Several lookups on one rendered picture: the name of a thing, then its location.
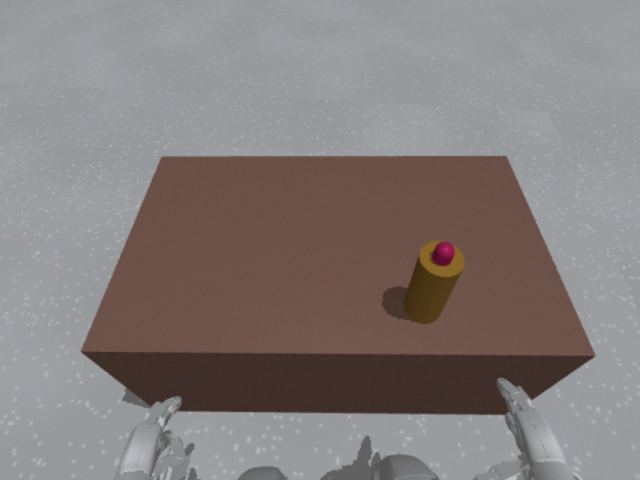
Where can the left robot hand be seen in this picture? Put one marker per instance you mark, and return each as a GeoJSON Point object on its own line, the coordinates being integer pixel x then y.
{"type": "Point", "coordinates": [147, 441]}

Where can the right robot arm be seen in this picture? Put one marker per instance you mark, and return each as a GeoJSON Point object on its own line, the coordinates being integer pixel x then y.
{"type": "Point", "coordinates": [552, 470]}

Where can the right robot hand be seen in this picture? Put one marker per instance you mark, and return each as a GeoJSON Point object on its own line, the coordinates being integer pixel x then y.
{"type": "Point", "coordinates": [533, 433]}

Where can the bottle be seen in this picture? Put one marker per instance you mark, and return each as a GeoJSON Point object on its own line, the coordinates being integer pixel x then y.
{"type": "Point", "coordinates": [436, 272]}

